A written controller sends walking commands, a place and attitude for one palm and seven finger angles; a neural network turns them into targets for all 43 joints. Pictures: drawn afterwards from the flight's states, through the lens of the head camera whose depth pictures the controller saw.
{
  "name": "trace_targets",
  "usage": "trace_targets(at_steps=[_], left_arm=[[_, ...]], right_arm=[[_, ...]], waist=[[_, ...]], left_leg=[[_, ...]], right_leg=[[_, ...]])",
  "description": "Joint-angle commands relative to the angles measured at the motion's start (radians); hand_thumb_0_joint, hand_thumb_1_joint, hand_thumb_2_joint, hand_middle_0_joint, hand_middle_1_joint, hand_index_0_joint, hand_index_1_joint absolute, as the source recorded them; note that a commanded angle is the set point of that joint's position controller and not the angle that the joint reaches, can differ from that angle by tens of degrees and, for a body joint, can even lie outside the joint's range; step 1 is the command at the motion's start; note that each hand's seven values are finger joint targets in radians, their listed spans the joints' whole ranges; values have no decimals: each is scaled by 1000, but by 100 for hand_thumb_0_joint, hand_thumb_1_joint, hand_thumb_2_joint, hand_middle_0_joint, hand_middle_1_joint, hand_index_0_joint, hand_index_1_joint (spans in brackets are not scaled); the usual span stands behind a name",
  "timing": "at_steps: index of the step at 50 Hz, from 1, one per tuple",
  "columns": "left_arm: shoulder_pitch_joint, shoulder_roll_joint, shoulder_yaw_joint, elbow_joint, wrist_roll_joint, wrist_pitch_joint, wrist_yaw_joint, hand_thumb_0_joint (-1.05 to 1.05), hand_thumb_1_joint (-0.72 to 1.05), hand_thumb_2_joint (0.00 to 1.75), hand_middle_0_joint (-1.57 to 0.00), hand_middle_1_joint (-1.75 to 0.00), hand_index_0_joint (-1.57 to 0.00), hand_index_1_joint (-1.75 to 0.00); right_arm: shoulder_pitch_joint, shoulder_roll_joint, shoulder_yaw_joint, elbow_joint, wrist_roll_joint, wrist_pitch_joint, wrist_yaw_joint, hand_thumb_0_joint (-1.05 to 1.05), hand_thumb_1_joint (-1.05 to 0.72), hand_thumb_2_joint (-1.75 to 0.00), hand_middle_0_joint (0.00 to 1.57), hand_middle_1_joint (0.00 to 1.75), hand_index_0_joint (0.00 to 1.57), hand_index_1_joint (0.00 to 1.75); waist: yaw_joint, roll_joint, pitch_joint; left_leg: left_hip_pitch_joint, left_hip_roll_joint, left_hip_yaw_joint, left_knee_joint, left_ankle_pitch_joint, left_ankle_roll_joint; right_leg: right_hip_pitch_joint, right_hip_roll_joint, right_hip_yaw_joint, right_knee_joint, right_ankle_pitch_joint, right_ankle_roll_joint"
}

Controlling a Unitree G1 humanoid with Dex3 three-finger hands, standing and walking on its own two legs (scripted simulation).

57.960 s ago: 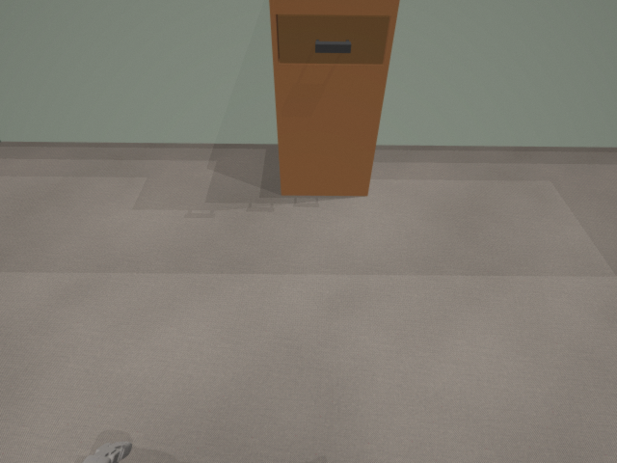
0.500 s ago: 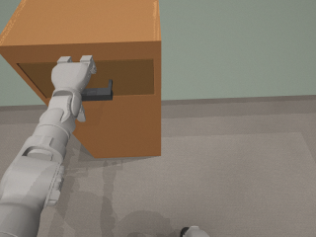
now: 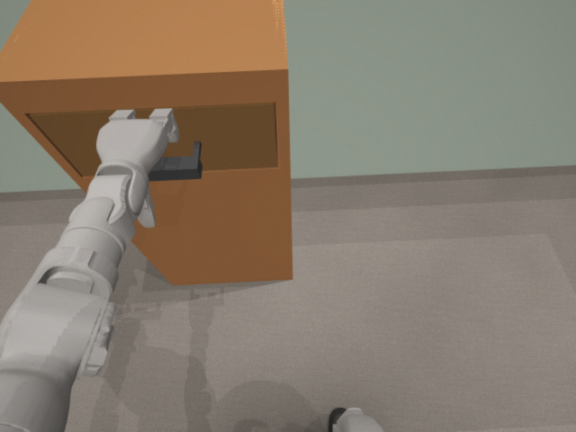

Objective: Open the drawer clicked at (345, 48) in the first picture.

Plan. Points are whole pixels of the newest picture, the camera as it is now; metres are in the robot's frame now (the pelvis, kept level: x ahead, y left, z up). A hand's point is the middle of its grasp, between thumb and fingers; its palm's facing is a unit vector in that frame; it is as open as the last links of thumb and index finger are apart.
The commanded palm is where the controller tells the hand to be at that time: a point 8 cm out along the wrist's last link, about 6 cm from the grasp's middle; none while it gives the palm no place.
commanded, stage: re-aim the fingers above the handle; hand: left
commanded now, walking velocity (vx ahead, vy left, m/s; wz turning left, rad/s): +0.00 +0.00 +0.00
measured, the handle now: (165, 158) +0.55 +0.20 -0.01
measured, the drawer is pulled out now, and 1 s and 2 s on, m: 0.00 0.00 0.00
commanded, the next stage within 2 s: lower the fingers behind the handle in 1.00 s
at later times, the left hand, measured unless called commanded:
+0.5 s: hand (152, 187) +0.45 +0.18 +0.05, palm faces -0.13 +0.00 -0.99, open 13.8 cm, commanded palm +0.44 +0.19 +0.10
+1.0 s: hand (175, 188) +0.45 +0.15 +0.04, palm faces -0.14 -0.04 -0.99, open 13.8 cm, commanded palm +0.45 +0.19 +0.10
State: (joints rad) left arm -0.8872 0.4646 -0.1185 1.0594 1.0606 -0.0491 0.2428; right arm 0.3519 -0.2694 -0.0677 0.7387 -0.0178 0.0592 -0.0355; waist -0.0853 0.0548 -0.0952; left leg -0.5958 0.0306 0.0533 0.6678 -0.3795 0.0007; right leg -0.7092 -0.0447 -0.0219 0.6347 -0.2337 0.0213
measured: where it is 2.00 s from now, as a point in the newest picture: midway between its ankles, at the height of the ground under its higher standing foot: outside the picture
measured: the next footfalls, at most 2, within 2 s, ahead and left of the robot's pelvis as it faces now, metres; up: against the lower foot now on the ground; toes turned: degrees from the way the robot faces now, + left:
none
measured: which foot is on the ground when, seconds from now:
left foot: down 0.00-1.00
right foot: down 0.00-1.00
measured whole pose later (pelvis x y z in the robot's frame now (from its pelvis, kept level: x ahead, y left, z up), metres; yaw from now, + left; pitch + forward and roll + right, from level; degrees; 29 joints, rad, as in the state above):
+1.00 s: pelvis +0.00 +0.00 +0.00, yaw +1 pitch +14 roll +0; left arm -0.75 0.39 -0.18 0.86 1.02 -0.14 0.15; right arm 0.33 -0.27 -0.06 0.73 -0.02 0.06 -0.08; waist -0.06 0.05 -0.09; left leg -0.52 0.02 0.04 0.65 -0.38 0.00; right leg -0.63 -0.05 -0.03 0.63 -0.24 0.02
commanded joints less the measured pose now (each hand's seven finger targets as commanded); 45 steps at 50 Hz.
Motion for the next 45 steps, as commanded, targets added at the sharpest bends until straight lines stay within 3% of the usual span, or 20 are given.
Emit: trace_targets(at_steps=[1, 5, 7, 9, 11, 13, 14, 17, 22, 23, 24, 25, 27, 31, 32, 34, 36, 39, 42, 45], left_arm=[[-353, 130, 68, -292, -15, -89, 37, 0, -50, 30, -30, -120, -30, -120], [-263, 242, 194, -248, 29, -52, 145, 0, -50, 30, -30, -120, -30, -120], [-308, 326, 248, -275, 56, -7, 209, 0, -50, 30, -30, -120, -30, -120], [-323, 333, 240, -293, 79, 44, 250, 0, -50, 30, -30, -120, -30, -120], [-314, 306, 219, -305, 76, 89, 252, 0, -50, 30, -30, -120, -30, -120], [-331, 273, 182, -293, 54, 122, 213, 0, -50, 30, -30, -120, -30, -120], [-292, 240, 155, -262, 39, 139, 181, 0, -50, 30, -30, -120, -30, -120], [-329, 15, -38, -308, -18, 130, 69, 0, -50, 30, -30, -120, -30, -120], [-338, -34, -103, -366, -48, 0, -55, 0, -50, 30, -30, -120, -30, -120], [-344, -21, -88, -351, -40, -28, -51, 0, -50, 30, -30, -120, -30, -120], [-345, 77, -1, -349, -24, -54, -33, 0, -50, 30, -30, -120, -30, -120], [-364, 105, 23, -354, -6, -75, -7, 0, -50, 30, -30, -120, -30, -120], [-374, 255, 166, -396, 20, -104, 69, 0, -50, 30, -30, -120, -30, -120], [-334, 301, 233, -344, 64, -26, 230, 0, -50, 30, -30, -120, -30, -120], [-312, 305, 241, -317, 72, 13, 253, 0, -50, 30, -30, -120, -30, -120], [-301, 274, 189, -251, 78, 101, 264, 0, -50, 30, -30, -120, -30, -120], [-299, 265, 167, -184, 64, 172, 226, 0, -50, 30, -30, -120, -30, -120], [-331, 134, 36, -152, -1, 209, 94, 0, -50, 30, -30, -120, -30, -120], [-393, -12, -96, -290, -64, 107, -50, 0, -50, 30, -30, -120, -30, -120], [-396, 23, -71, -422, -67, -50, -104, 0, -50, 30, -30, -120, -30, -120]], right_arm=[[111, -142, -60, -69, -5, -17, -7, 0, -90, -90, 20, 30, 20, 30], [60, -144, -39, -72, -6, -2, 15, 0, -90, -90, 20, 30, 20, 30], [19, -147, -29, -82, -8, 1, 19, 0, -90, -90, 20, 30, 20, 30], [-3, -136, -27, -90, -9, -2, 21, 0, -90, -90, 20, 30, 20, 30], [-13, -133, -31, -96, -7, -1, 20, 0, -90, -90, 20, 30, 20, 30], [-4, -135, -39, -97, 4, 2, 15, 0, -90, -90, 20, 30, 20, 30], [-7, -138, -42, -97, 12, 3, 10, 0, -90, -90, 20, 30, 20, 30], [2, -141, -58, -105, 24, -1, -2, 0, -90, -90, 20, 30, 20, 30], [-8, -140, -45, -103, 16, -8, -32, 0, -90, -90, 20, 30, 20, 30], [-4, -136, -40, -94, 11, -12, -34, 0, -90, -90, 20, 30, 20, 30], [5, -139, -39, -90, 10, -10, -36, 0, -90, -90, 20, 30, 20, 30], [8, -135, -33, -93, 6, -12, -35, 0, -90, -90, 20, 30, 20, 30], [8, -130, -30, -103, -3, -14, -30, 0, -90, -90, 20, 30, 20, 30], [-33, -110, -15, -102, -15, -18, 0, 0, -90, -90, 20, 30, 20, 30], [-47, -110, -15, -107, -14, -18, 3, 0, -90, -90, 20, 30, 20, 30], [-47, -118, -14, -103, -5, -12, 9, 0, -90, -90, 20, 30, 20, 30], [-35, -131, -22, -95, 3, -7, 11, 0, -90, -90, 20, 30, 20, 30], [-15, -149, -38, -101, 28, 4, -6, 0, -90, -90, 20, 30, 20, 30], [-8, -154, -48, -108, 24, -7, -34, 0, -90, -90, 20, 30, 20, 30], [13, -147, -48, -93, 6, -29, -57, 0, -90, -90, 20, 30, 20, 30]], waist=[[-6, 24, -511], [38, -40, -355], [57, -31, -364], [60, 4, -417], [56, 5, -496], [30, -34, -529], [26, -50, -506], [-42, -109, -470], [-55, -99, -305], [-50, -80, -270], [-29, -75, -268], [-19, -61, -285], [39, 8, -366], [68, 19, -412], [77, -17, -435], [61, -25, -453], [48, -69, -478], [-16, -130, -460], [-75, -168, -428], [-53, -67, -428]], left_leg=[[253, -44, -32, -28, 543, 21], [102, -48, -19, -56, 463, 19], [61, -58, -7, -66, 407, 19], [77, -62, 8, -63, 418, 18], [125, -59, 17, -61, 460, 17], [154, -55, 17, -65, 465, 22], [162, -56, 18, -72, 455, 24], [256, -43, 3, -84, 458, 34], [263, -54, -23, -93, 357, 37], [246, -56, -28, -92, 333, 36], [223, -58, -29, -88, 323, 32], [204, -62, -33, -85, 330, 30], [177, -70, -30, -76, 385, 20], [99, -74, -6, -50, 431, 7], [84, -77, 2, -46, 439, 9], [82, -71, 20, -58, 410, 6], [93, -66, 30, -72, 385, 12], [136, -61, 30, -91, 346, 27], [216, -56, 2, -88, 327, 45], [272, -61, -27, -67, 375, 44]], right_leg=[[322, 76, -11, -6, 331, -46], [335, 74, -25, 11, 315, -53], [368, 69, -16, 16, 290, -55], [406, 66, -14, 24, 324, -54], [447, 66, -12, 25, 371, -50], [480, 67, -9, 10, 402, -41], [477, 68, -10, -4, 393, -39], [419, 72, -16, -55, 356, -32], [319, 66, -23, -80, 244, -38], [293, 63, -25, -75, 217, -41], [296, 62, -20, -63, 211, -46], [305, 60, -17, -49, 216, -49], [356, 60, -10, -15, 252, -59], [386, 60, -15, 38, 315, -57], [423, 60, -14, 40, 337, -55], [432, 61, -14, 32, 340, -48], [467, 61, -6, 7, 345, -39], [463, 62, -3, -41, 338, -27], [411, 63, -5, -74, 298, -23], [353, 64, -7, -50, 280, -33]])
